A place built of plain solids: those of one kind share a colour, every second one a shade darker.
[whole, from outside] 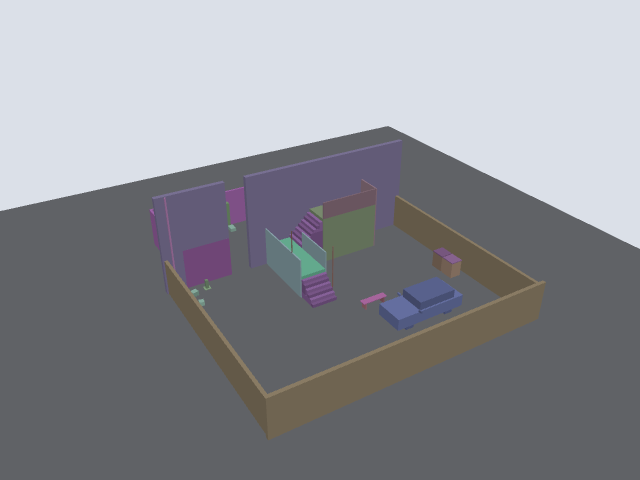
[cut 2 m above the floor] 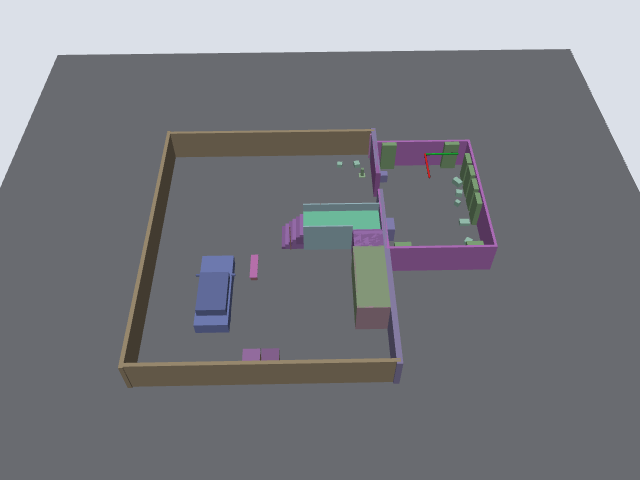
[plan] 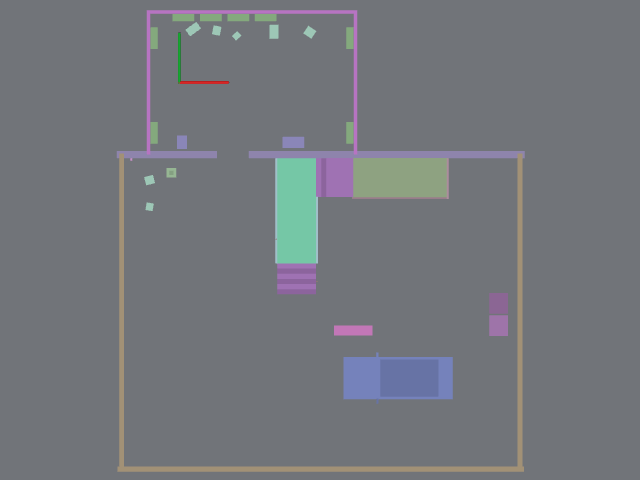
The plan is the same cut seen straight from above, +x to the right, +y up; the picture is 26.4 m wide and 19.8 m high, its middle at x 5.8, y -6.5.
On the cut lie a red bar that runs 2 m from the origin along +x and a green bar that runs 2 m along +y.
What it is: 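The rear of a town building of two storeys with an external escape stair; a paved yard 16.3 x 12.7 m; from a top landing at the upper floor's door, 3.08 m over the yard, a stair of 15 risers of 0.205 m and treads of 0.212 m, 1.60 m clear, a quarter turn; two flights with a corner landing; the upper one along the facade, the lower one standing free in the yard, down to the yard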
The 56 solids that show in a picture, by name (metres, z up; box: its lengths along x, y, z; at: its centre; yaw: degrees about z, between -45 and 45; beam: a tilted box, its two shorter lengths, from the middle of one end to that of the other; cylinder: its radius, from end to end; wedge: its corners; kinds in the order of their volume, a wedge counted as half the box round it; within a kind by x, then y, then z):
{
 "stair_step_1": {"box": [1.6, 5.66, 0.26], "at": [4.84, -5.91, 0.08]},
 "stair_step_2": {"box": [1.6, 5.45, 0.46], "at": [4.84, -5.8, 0.18]},
 "stair_step_3": {"box": [1.6, 5.24, 0.67], "at": [4.84, -5.7, 0.28]},
 "stair_step_4": {"box": [1.6, 5.03, 0.87], "at": [4.84, -5.59, 0.39]},
 "stair_step_5": {"box": [1.6, 4.81, 1.07], "at": [4.84, -5.49, 0.49]},
 "stair_step_6": {"box": [1.6, 4.6, 1.28], "at": [4.84, -5.38, 0.59]},
 "stair_step_7": {"box": [1.53, 1.61, 1.69], "at": [6.4, -3.92, 0.8]},
 "stair_step_8": {"box": [1.32, 1.61, 1.9], "at": [6.51, -3.92, 0.9]},
 "stair_step_9": {"box": [1.11, 1.61, 2.1], "at": [6.62, -3.92, 1.0]},
 "stair_step_10": {"box": [0.9, 1.61, 2.31], "at": [6.72, -3.92, 1.1]},
 "stair_step_11": {"box": [0.69, 1.61, 2.51], "at": [6.83, -3.92, 1.21]},
 "stair_step_12": {"box": [0.47, 1.61, 2.71], "at": [6.93, -3.92, 1.31]},
 "stair_step_13": {"box": [0.26, 1.61, 2.92], "at": [7.04, -3.92, 1.41]},
 "facade_1": {"box": [4.14, 0.3, 6.26], "at": [-0.51, -2.98, 3.08]},
 "facade_2": {"box": [11.39, 0.3, 6.26], "at": [8.55, -2.98, 3.08]},
 "boundary_1": {"box": [0.2, 13.12, 2.31], "at": [-2.38, -9.49, 1.1]},
 "boundary_2": {"box": [16.77, 0.22, 2.5], "at": [5.83, -15.95, 1.2]},
 "boundary_3": {"box": [0.2, 13.12, 2.3], "at": [14.05, -9.49, 1.1]},
 "paving_1": {"box": [3.99, 1.69, 3.12], "at": [9.12, -3.96, 1.51]},
 "wall_1": {"box": [0.15, 5.96, 2.63], "at": [-1.27, 0.0, 1.26]},
 "wall_2": {"box": [2.91, 0.3, 2.63], "at": [0.1, -2.98, 1.26]},
 "wall_3": {"box": [8.69, 0.15, 2.63], "at": [3.0, 2.9, 1.26]},
 "wall_4": {"box": [4.48, 0.3, 2.63], "at": [5.1, -2.98, 1.26]},
 "wall_5": {"box": [0.15, 5.96, 2.63], "at": [7.26, 0.0, 1.26]},
 "stair_landing_1": {"box": [1.63, 4.39, 1.49], "at": [4.84, -5.28, 0.69]},
 "car_1": {"box": [4.51, 1.74, 0.72], "at": [9.02, -12.2, 0.54]},
 "car_2": {"box": [2.41, 1.54, 0.51], "at": [9.49, -12.2, 1.15]},
 "shelf_1": {"box": [0.3, 0.9, 2.1], "at": [-1.04, -2.08, 1.0]},
 "shelf_2": {"box": [0.3, 0.9, 2.04], "at": [-1.04, 1.83, 0.97]},
 "shelf_3": {"box": [0.9, 0.3, 1.89], "at": [0.17, 2.67, 0.9]},
 "shelf_4": {"box": [0.9, 0.3, 1.95], "at": [1.3, 2.67, 0.93]},
 "shelf_5": {"box": [0.9, 0.3, 1.93], "at": [2.43, 2.67, 0.92]},
 "shelf_6": {"box": [0.9, 0.3, 1.89], "at": [3.56, 2.67, 0.9]},
 "shelf_7": {"box": [0.3, 0.9, 2.03], "at": [7.03, -2.08, 0.96]},
 "shelf_8": {"box": [0.3, 0.9, 2.02], "at": [7.03, 1.83, 0.96]},
 "rim_guard_1": {"box": [3.99, 0.08, 4.24], "at": [9.12, -4.77, 2.07]},
 "rim_guard_2": {"box": [0.08, 1.68, 4.24], "at": [11.07, -3.97, 2.07]},
 "guard_landing_1": {"box": [0.08, 4.34, 2.6], "at": [4.0, -5.3, 1.25]},
 "guard_landing_2": {"box": [0.08, 2.75, 2.6], "at": [5.68, -6.09, 1.25]},
 "refuse_bin_1": {"box": [0.74, 0.82, 1.07], "at": [13.17, -10.03, 0.48]},
 "refuse_bin_2": {"box": [0.74, 0.82, 1.07], "at": [13.17, -9.11, 0.48]},
 "filing_cabinet_1": {"box": [0.42, 0.56, 0.65], "at": [0.11, -2.47, 0.27]},
 "filing_cabinet_2": {"box": [0.9, 0.47, 1.07], "at": [4.7, -2.47, 0.48]},
 "box_cardboard_1": {"box": [0.3, 0.32, 0.31], "at": [-1.23, -5.13, 0.1], "yaw": -9.5},
 "box_cardboard_2": {"box": [0.38, 0.35, 0.33], "at": [-1.23, -4.03, 0.12], "yaw": 14.8},
 "box_cardboard_3": {"box": [0.56, 0.34, 0.41], "at": [0.57, 2.2, 0.15], "yaw": 36.0},
 "box_cardboard_4": {"box": [0.33, 0.38, 0.4], "at": [1.54, 2.14, 0.15], "yaw": -11.7},
 "box_cardboard_5": {"box": [0.3, 0.25, 0.37], "at": [2.36, 1.92, 0.14], "yaw": 43.7},
 "box_cardboard_6": {"box": [0.37, 0.58, 0.29], "at": [3.9, 2.09, 0.09], "yaw": -0.5},
 "box_cardboard_7": {"box": [0.41, 0.38, 0.27], "at": [5.38, 2.07, 0.09], "yaw": -33.9},
 "refuse_lid_1": {"box": [0.78, 0.86, 0.06], "at": [13.17, -10.03, 1.05]},
 "refuse_lid_2": {"box": [0.78, 0.86, 0.06], "at": [13.17, -9.11, 1.05]},
 "downpipe_1": {"box": [0.09, 0.1, 6.21], "at": [-1.98, -3.18, 3.06]},
 "bench_seat_1": {"box": [1.6, 0.42, 0.05], "at": [7.17, -10.23, 0.42]},
 "traffic_cone_1": {"box": [0.4, 0.4, 0.08], "at": [-0.33, -3.73, -0.01]},
 "light_post_1": {"box": [0.05, 0.05, 3.38], "at": [5.68, -8.21, 1.64]}
}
